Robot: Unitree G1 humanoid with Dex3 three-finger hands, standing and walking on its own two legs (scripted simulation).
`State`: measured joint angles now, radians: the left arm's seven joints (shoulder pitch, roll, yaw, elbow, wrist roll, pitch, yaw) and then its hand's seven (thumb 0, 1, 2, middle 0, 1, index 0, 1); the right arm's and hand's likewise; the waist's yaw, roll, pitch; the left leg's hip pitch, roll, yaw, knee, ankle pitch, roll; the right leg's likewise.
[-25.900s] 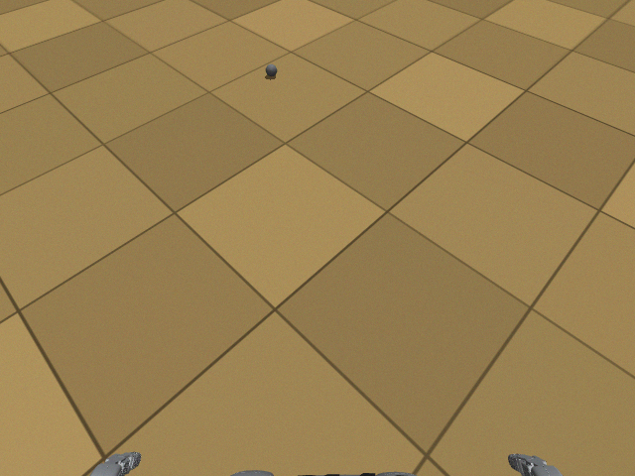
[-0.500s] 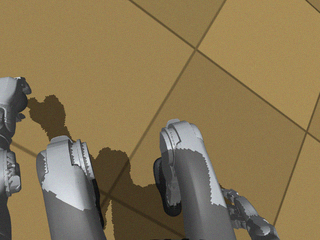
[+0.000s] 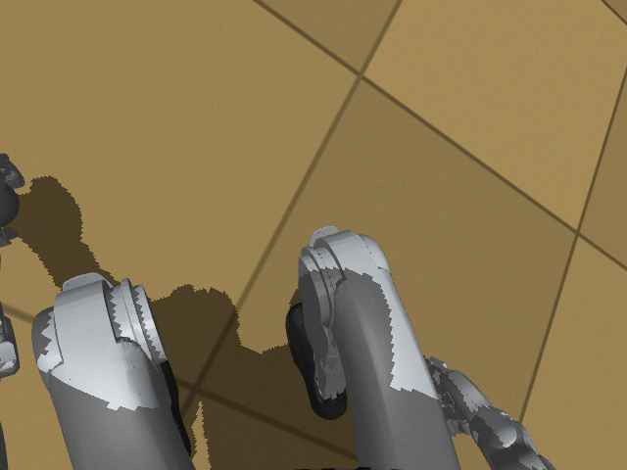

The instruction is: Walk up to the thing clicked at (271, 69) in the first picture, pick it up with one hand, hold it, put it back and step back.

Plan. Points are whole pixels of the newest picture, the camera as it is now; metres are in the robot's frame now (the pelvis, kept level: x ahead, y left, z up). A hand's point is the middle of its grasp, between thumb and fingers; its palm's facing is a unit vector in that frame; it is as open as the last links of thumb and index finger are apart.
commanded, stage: rest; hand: left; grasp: from above
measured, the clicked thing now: out of the picture +0.42 +0.33 -0.23
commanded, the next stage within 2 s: open in 1.04 s
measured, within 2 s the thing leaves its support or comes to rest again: rests again in 0.78 s
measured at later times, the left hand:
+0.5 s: hand out of the picture +0.40 +0.32 -0.24, palm faces -0.44 -0.17 -0.88, open 8.4 cm
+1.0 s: hand (4, 216) +0.40 +0.32 -0.25, palm faces -0.44 -0.16 -0.89, open 8.3 cm
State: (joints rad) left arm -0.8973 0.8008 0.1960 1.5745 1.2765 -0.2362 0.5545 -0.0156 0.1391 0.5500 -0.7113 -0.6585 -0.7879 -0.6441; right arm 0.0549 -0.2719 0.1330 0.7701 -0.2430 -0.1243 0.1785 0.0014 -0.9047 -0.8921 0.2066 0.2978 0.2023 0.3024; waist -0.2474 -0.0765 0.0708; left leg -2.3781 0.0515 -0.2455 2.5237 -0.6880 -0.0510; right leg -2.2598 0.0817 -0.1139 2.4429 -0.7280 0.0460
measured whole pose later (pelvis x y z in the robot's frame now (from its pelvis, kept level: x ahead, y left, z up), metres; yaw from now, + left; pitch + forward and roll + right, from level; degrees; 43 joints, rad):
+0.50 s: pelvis +0.00 +0.00 +0.00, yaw -2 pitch +28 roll -11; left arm -0.90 0.84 0.19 1.65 1.27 -0.22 0.63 -0.02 0.15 0.54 -0.70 -0.66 -0.78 -0.65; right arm 0.02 -0.28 0.18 0.77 -0.27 -0.17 0.22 0.00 -0.91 -0.89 0.21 0.30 0.20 0.30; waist -0.27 -0.11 0.10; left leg -2.37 0.05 -0.27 2.55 -0.70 -0.04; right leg -2.24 0.09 -0.13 2.44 -0.73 0.06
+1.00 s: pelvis +0.00 +0.01 +0.00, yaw -3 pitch +27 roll -12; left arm -0.91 0.89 0.17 1.69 1.27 -0.24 0.68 -0.01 0.15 0.50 -0.72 -0.65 -0.80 -0.62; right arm 0.02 -0.31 0.23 0.77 -0.30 -0.23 0.26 0.00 -0.91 -0.90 0.21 0.30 0.20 0.30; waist -0.30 -0.13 0.14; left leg -2.36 0.05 -0.30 2.57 -0.71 -0.04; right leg -2.21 0.10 -0.15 2.44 -0.73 0.06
